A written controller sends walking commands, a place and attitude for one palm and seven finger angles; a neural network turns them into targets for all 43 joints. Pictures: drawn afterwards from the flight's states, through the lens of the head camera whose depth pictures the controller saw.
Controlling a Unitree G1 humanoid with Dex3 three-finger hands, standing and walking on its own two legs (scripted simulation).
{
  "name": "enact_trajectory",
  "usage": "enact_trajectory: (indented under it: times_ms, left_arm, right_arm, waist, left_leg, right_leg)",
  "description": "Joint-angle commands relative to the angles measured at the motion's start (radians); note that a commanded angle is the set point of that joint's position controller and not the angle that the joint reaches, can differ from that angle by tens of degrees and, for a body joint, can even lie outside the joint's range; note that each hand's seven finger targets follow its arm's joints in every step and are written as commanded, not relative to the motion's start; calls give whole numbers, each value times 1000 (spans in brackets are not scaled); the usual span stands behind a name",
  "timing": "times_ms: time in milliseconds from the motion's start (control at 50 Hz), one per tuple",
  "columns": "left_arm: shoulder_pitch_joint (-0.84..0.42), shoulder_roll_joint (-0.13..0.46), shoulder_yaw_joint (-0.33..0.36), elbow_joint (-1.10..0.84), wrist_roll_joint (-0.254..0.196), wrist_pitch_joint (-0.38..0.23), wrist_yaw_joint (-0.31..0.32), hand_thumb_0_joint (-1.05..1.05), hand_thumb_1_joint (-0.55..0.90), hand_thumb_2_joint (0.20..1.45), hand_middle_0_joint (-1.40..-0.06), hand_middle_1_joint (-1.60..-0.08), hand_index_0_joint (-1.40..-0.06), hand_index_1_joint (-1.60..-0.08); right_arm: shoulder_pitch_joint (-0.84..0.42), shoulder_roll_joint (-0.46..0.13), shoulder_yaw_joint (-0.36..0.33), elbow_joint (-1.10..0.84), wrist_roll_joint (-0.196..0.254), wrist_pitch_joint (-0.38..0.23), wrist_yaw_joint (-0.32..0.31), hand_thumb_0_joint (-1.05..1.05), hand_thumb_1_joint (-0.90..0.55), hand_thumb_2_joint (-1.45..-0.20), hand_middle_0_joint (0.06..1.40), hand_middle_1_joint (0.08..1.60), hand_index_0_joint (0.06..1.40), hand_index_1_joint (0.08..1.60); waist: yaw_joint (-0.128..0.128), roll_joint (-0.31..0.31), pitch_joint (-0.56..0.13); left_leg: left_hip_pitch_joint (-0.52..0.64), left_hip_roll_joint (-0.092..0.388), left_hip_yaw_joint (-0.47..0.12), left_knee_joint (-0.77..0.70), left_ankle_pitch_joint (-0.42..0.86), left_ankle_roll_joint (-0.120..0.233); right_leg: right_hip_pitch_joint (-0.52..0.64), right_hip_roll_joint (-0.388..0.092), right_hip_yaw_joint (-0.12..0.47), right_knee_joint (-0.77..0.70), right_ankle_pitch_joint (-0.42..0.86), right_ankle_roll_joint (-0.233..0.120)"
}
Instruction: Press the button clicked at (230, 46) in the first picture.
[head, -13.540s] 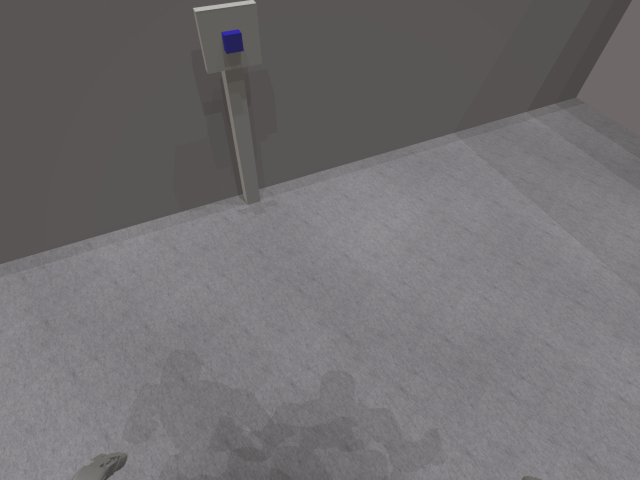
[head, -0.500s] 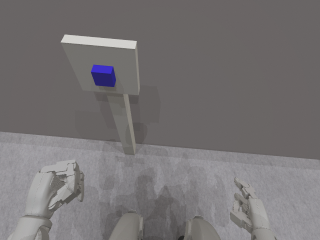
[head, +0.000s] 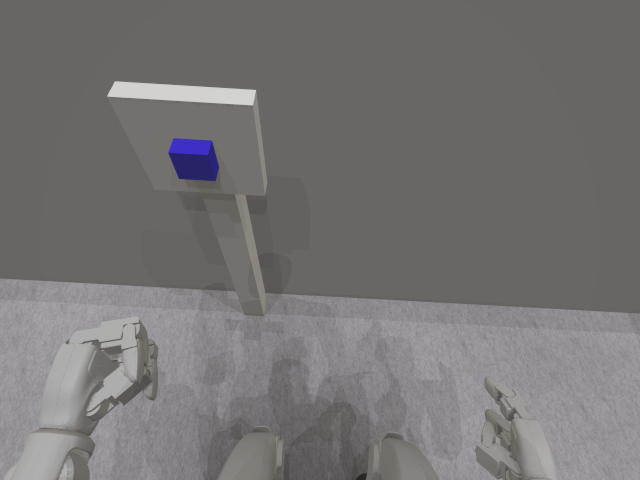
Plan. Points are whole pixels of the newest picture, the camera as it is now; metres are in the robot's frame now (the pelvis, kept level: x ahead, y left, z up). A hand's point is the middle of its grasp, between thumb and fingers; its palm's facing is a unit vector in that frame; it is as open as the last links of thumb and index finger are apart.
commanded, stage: raise the hand and make a fist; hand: left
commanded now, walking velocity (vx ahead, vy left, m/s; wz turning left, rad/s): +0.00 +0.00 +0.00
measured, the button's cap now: (195, 158) +0.52 +0.21 +0.05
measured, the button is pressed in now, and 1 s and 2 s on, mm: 0 0 0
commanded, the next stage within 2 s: aim a knuckle at the button in 0.10 s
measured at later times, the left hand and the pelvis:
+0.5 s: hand (169, 340) +0.27 +0.19 +0.03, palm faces -0.03 -1.00 -0.04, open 3.1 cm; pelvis -0.01 -0.01 -0.01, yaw +0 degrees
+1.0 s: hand (195, 274) +0.35 +0.18 +0.02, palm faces -0.01 -1.00 -0.04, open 3.1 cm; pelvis +0.00 -0.01 +0.00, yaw -1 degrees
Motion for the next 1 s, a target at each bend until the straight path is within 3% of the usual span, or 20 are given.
enact_trajectory:
  times_ms: [0, 180, 240, 280, 360, 560, 620, 680, 700, 780, 860, 980]
  left_arm:
    - [-2, 120, 73, -198, -16, -83, 7, 0, 900, 900, -1300, -1500, -1300, -1500]
    - [-21, 131, 82, -187, -26, -87, -8, 0, 900, 900, -1300, -1500, -1300, -1500]
    - [-129, 139, 72, -156, -19, -92, -9, 0, 900, 900, -1300, -1500, -1300, -1500]
    - [-189, 139, 66, -144, -17, -98, -14, 0, 900, 900, -1300, -1500, -1300, -1500]
    - [-256, 154, 71, -103, -14, -81, -23, 0, 900, 900, -1300, -1500, -1300, -1500]
    - [-402, 174, 97, 28, 9, -32, 22, 0, 900, 900, -1300, -1500, -1300, -1500]
    - [-493, 171, 89, 70, 21, -40, 36, 0, 900, 900, -1300, -1500, -1300, -1500]
    - [-522, 178, 97, 104, 29, -53, 42, 0, 900, 900, -1300, -1500, -1300, -1500]
    - [-558, 170, 79, 115, 33, -56, 41, 0, 900, 900, -1300, -1500, -1300, -1500]
    - [-608, 203, 114, 176, 37, -68, 43, 0, 900, 900, -1300, -1500, -1300, -1500]
    - [-662, 196, 105, 203, 44, -82, 47, 0, 900, 900, -1300, -1500, -1300, -1500]
    - [-815, 199, 95, 311, 64, -96, 59, 0, 900, 900, -1300, -1500, -1300, -1500]
  right_arm:
    - [-27, -133, -49, -145, 1, -50, -15, 0, -900, -900, 200, 300, 200, 300]
    - [-32, -131, -44, -145, 2, -51, -20, 0, -900, -900, 200, 300, 200, 300]
    - [-22, -139, -38, -127, -3, -54, -27, 0, -900, -900, 200, 300, 200, 300]
    - [-18, -144, -34, -122, -3, -60, -28, 0, -900, -900, 200, 300, 200, 300]
    - [-12, -151, -32, -113, -2, -64, -27, 0, -900, -900, 200, 300, 200, 300]
    - [8, -154, -31, -104, -1, -37, -18, 0, -900, -900, 200, 300, 200, 300]
    - [17, -156, -33, -90, -1, -27, -15, 0, -900, -900, 200, 300, 200, 300]
    - [30, -160, -37, -82, -3, -19, -13, 0, -900, -900, 200, 300, 200, 300]
    - [31, -161, -36, -77, -3, -17, -12, 0, -900, -900, 200, 300, 200, 300]
    - [45, -165, -40, -59, -4, -1, -12, 0, -900, -900, 200, 300, 200, 300]
    - [55, -163, -41, -50, -6, 11, -8, 0, -900, -900, 200, 300, 200, 300]
    - [70, -167, -41, -22, -8, 31, -7, 0, -900, -900, 200, 300, 200, 300]
  waist:
    - [9, 35, -248]
    - [8, 29, -245]
    - [-20, -1, -225]
    - [-20, 35, -241]
    - [-16, 46, -285]
    - [-6, 21, -326]
    - [-21, 19, -313]
    - [-15, 18, -354]
    - [-26, 22, -344]
    - [-23, 6, -363]
    - [-24, 30, -389]
    - [-48, 17, -382]
  left_leg:
    - [164, -41, -62, -183, 307, -12]
    - [134, -46, -54, -168, 275, -7]
    - [103, -42, -56, -142, 257, -1]
    - [108, -43, -56, -137, 249, -2]
    - [119, -43, -54, -136, 274, 0]
    - [117, -43, -42, -155, 310, -2]
    - [119, -39, -43, -159, 300, -5]
    - [129, -38, -38, -157, 330, -4]
    - [129, -38, -39, -155, 334, -4]
    - [126, -36, -34, -153, 351, -5]
    - [151, -34, -36, -154, 391, -7]
    - [146, -31, -40, -145, 372, -8]
  right_leg:
    - [196, 60, 66, -139, 197, -6]
    - [212, 56, 86, -152, 172, -4]
    - [176, 58, 92, -145, 152, -1]
    - [161, 55, 96, -141, 142, -2]
    - [180, 53, 101, -136, 172, -3]
    - [224, 49, 103, -132, 239, 3]
    - [203, 49, 100, -131, 234, 4]
    - [223, 49, 105, -124, 270, 3]
    - [216, 47, 105, -124, 281, 3]
    - [227, 48, 110, -120, 306, 4]
    - [222, 48, 107, -110, 340, 2]
    - [179, 49, 105, -105, 318, 3]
